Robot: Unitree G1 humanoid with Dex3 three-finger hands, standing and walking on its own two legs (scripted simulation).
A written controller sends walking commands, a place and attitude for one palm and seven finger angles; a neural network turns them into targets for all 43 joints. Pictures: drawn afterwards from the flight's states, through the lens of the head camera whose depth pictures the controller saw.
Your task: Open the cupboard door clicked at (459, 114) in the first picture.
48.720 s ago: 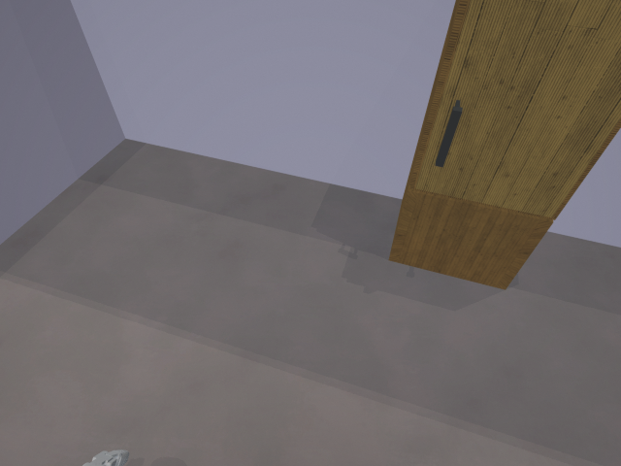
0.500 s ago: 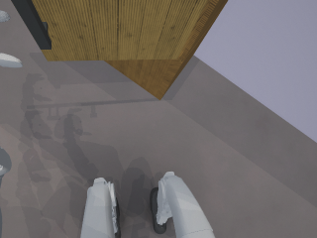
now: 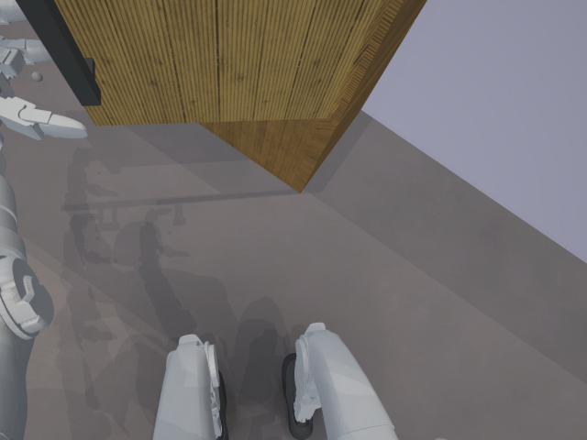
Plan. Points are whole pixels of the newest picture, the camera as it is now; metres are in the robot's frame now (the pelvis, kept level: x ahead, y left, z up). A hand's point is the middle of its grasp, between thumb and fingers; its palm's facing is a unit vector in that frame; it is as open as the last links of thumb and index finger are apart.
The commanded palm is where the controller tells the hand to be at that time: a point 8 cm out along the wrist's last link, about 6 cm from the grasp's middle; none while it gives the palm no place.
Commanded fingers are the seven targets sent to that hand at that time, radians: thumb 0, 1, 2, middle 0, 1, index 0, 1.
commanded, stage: slide the fingers in behind the handle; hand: left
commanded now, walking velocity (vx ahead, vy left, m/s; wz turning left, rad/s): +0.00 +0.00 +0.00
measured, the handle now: (63, 32) +0.59 +0.23 +0.05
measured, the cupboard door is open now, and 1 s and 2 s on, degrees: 42 42 42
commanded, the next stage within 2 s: close the thumb around the handle in 0.92 s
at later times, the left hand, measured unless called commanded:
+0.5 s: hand (84, 72) +0.55 +0.21 +0.04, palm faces +0.03 -1.00 -0.01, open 13.9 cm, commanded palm +0.53 +0.23 +0.04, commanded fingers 0.00 -0.50 0.30 -0.30 -1.20 -0.30 -1.20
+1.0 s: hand (90, 71) +0.55 +0.20 +0.04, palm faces +0.07 -1.00 -0.03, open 13.9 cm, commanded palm +0.53 +0.23 +0.04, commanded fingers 0.00 -0.50 0.30 -0.30 -1.20 -0.30 -1.20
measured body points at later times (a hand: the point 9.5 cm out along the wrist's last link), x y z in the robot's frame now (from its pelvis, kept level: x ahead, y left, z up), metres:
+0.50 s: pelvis +0.01 -0.01 +0.00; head +0.20 +0.04 +0.41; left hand +0.54 +0.26 +0.04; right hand +0.02 -0.27 -0.10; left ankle +0.04 +0.09 -0.58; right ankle +0.04 -0.12 -0.58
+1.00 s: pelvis +0.00 -0.01 +0.00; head +0.20 +0.02 +0.41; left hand +0.54 +0.26 +0.04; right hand +0.02 -0.28 -0.11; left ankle +0.04 +0.09 -0.58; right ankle +0.05 -0.12 -0.58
